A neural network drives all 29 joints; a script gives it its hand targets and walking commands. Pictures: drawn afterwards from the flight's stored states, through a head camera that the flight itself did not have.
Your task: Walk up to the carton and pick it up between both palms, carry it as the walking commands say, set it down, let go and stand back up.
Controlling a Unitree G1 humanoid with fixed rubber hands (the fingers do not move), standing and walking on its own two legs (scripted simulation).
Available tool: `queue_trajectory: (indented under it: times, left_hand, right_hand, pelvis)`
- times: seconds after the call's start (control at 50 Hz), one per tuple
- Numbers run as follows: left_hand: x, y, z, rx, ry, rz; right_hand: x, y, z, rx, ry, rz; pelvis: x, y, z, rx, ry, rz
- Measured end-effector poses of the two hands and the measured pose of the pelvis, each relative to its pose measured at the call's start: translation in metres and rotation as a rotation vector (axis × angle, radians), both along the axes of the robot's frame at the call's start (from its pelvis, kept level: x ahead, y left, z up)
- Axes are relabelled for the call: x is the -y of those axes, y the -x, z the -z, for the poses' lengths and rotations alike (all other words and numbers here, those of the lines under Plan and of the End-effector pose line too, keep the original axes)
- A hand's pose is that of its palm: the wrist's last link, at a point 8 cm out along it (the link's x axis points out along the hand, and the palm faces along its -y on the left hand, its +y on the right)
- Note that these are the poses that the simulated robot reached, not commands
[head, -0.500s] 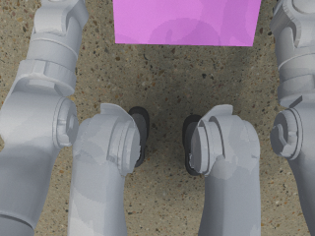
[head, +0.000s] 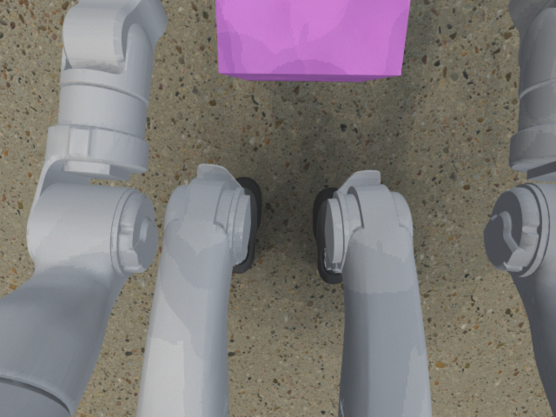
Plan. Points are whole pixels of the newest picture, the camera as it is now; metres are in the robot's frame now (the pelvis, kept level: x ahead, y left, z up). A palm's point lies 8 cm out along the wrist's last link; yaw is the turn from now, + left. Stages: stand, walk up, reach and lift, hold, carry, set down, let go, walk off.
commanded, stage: set down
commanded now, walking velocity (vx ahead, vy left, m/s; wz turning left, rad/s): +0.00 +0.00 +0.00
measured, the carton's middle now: out of the picture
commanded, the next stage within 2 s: let go in 0.92 s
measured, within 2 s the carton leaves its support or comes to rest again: neither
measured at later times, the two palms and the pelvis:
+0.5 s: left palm out of the picture +0.55 +0.18 +0.00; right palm out of the picture +0.56 -0.22 +0.00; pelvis +0.01 +0.00 +0.12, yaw +0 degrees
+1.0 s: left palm out of the picture +0.53 +0.17 +0.08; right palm out of the picture +0.53 -0.21 +0.08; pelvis +0.02 +0.00 +0.23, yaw -1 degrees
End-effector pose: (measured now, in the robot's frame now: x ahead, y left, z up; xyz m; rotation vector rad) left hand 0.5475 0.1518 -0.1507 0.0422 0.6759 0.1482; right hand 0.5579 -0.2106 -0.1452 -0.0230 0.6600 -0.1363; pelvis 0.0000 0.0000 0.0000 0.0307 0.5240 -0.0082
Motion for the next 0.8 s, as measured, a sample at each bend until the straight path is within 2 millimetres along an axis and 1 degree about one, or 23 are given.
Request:
queue_trajectory:
  times: [0.14, 0.22, 0.36, 0.48, 0.62, 0.72, 0.8]
  left_hand:
    - [-0.010, 0.003, -0.038, -0.003, -0.017, -0.013]
    - [-0.016, 0.005, -0.064, -0.008, -0.026, -0.013]
    - [-0.023, 0.000, -0.112, -0.002, -0.031, 0.001]
    - [-0.024, -0.002, -0.148, 0.008, -0.027, 0.004]
    - [-0.025, 0.002, -0.185, -0.006, -0.021, 0.000]
    - [-0.026, 0.003, -0.218, -0.006, -0.029, 0.005]
    - [-0.029, -0.001, -0.236, -0.009, -0.030, -0.002]
  right_hand:
    - [-0.002, 0.010, -0.029, -0.029, 0.004, -0.018]
    - [-0.002, 0.013, -0.049, -0.051, 0.006, -0.024]
    - [0.001, 0.005, -0.098, -0.036, 0.009, -0.028]
    - [0.006, 0.000, -0.139, -0.017, 0.014, -0.028]
    - [0.009, 0.003, -0.181, -0.026, 0.019, -0.038]
    - [0.011, 0.002, -0.214, -0.016, 0.019, -0.049]
    - [0.013, 0.000, -0.231, -0.027, 0.022, -0.043]
  pelvis:
    - [0.003, 0.000, -0.031, 0.004, -0.008, -0.001]
    - [0.004, -0.001, -0.053, 0.006, -0.007, -0.003]
    - [0.003, -0.003, -0.089, 0.020, 0.003, -0.003]
    - [0.001, -0.007, -0.120, 0.039, 0.008, -0.003]
    - [-0.001, -0.013, -0.159, 0.060, 0.013, 0.000]
    - [-0.002, -0.018, -0.188, 0.079, 0.018, -0.001]
    - [-0.002, -0.020, -0.206, 0.092, 0.016, 0.001]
